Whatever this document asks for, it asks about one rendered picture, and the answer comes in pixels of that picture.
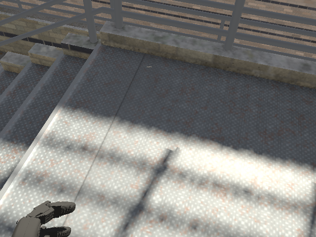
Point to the stairs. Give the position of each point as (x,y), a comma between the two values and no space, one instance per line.
(24,129)

